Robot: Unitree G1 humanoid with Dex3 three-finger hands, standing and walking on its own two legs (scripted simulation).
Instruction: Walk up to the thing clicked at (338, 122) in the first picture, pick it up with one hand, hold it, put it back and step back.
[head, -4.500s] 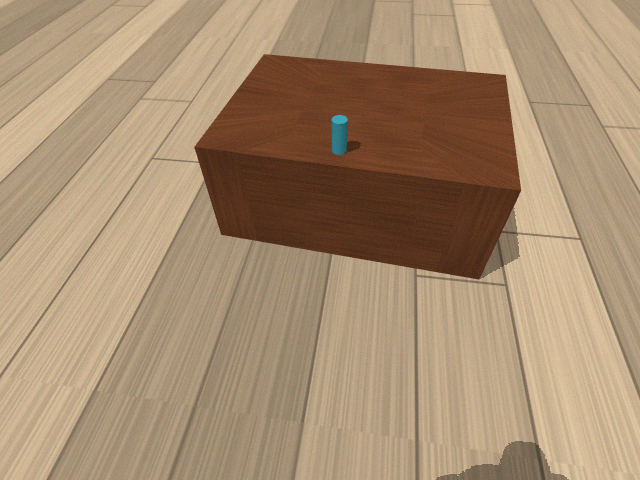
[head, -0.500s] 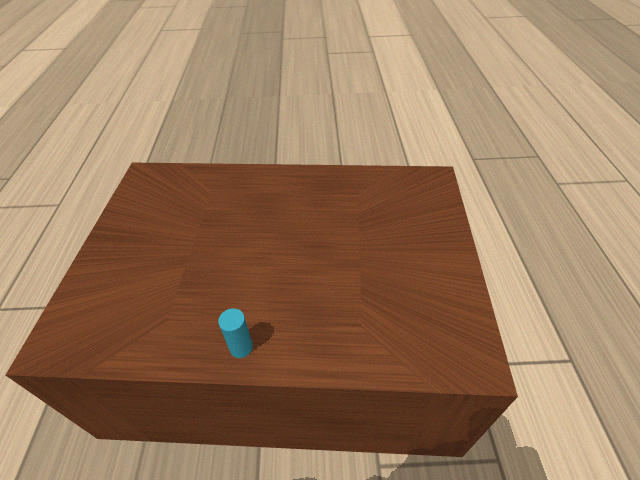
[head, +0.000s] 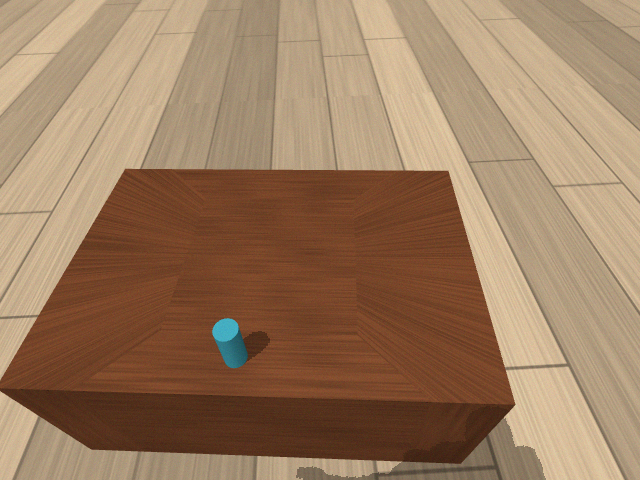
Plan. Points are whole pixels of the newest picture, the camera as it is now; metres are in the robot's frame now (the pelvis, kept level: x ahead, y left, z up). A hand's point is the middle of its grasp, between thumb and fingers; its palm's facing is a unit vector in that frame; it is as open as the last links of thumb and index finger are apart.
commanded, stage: stand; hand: left
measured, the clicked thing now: (231, 344) +0.45 +0.22 -0.27
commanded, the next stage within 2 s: none
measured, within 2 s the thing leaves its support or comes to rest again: neither
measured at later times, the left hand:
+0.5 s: hand out of the picture +0.09 +0.25 -0.15, palm faces -0.01 -0.94 -0.35, open 7.4 cm
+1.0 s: hand out of the picture +0.08 +0.25 -0.15, palm faces +0.00 -0.94 -0.35, open 7.4 cm
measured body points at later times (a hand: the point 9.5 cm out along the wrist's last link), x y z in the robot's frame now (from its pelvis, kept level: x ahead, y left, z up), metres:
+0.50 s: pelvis +0.01 +0.00 +0.00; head +0.02 -0.01 +0.45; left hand +0.09 +0.30 -0.13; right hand +0.09 -0.30 -0.14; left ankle -0.02 +0.13 -0.75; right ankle +0.04 -0.12 -0.75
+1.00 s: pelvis +0.02 -0.01 +0.00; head +0.03 -0.01 +0.45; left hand +0.08 +0.30 -0.13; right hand +0.09 -0.30 -0.14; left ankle -0.02 +0.13 -0.75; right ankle +0.04 -0.12 -0.75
